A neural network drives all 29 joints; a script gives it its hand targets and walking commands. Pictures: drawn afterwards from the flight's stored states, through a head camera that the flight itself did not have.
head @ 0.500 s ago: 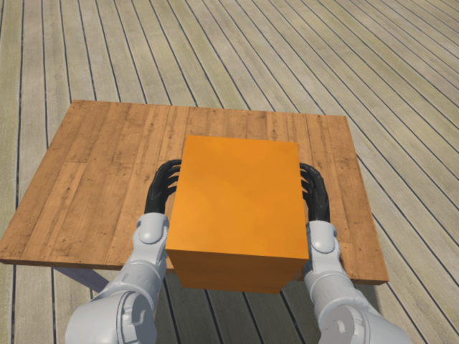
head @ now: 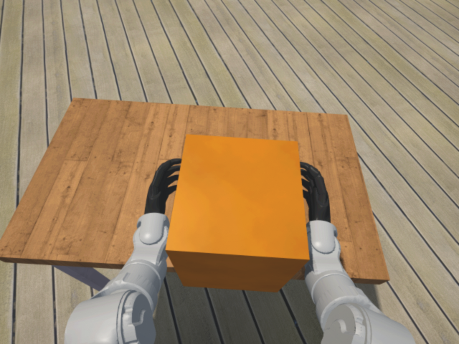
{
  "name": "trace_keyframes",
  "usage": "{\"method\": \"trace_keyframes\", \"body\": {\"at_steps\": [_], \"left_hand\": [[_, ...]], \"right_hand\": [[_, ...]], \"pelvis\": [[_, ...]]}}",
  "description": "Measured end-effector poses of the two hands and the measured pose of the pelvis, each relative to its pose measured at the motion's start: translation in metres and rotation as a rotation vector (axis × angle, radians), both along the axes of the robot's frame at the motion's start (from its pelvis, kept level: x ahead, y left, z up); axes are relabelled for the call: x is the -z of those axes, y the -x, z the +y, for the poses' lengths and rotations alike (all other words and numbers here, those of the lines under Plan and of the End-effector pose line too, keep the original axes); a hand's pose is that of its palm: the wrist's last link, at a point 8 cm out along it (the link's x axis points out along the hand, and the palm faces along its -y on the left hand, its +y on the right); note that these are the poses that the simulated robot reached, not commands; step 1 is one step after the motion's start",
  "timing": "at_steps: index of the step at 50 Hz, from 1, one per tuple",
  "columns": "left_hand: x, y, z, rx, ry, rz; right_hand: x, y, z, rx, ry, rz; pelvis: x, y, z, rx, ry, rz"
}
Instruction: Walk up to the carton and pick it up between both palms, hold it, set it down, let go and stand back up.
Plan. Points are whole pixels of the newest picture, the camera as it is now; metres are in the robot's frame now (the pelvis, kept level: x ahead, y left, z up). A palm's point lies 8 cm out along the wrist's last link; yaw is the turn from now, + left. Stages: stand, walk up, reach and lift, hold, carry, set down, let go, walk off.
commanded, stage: reach and lift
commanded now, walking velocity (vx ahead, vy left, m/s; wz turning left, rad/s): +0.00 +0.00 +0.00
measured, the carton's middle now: (235, 220) +0.37 +0.01 -0.06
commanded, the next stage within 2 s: none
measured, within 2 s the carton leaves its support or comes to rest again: leaves its support in 0.36 s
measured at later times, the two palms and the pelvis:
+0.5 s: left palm (153, 194) +0.38 +0.15 +0.02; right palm (321, 199) +0.38 -0.13 +0.04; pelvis +0.00 +0.00 +0.00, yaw +2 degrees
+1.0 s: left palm (139, 178) +0.36 +0.16 +0.10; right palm (335, 183) +0.36 -0.13 +0.11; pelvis +0.00 +0.00 +0.01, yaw +2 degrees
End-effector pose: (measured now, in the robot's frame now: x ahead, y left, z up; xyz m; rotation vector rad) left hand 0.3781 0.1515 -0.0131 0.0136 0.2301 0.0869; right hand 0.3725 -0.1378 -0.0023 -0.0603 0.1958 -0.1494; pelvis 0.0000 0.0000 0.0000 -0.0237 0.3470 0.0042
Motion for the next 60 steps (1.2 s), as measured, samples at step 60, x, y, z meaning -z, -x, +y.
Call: {"method": "trace_keyframes", "body": {"at_steps": [60], "left_hand": [[-0.137, 0.023, 0.009, -0.016, -0.064, -0.056]], "right_hand": [[-0.129, 0.015, 0.009, -0.028, -0.019, -0.042]], "pelvis": [[-0.014, 0.005, -0.002, -0.035, -0.018, -0.394]]}}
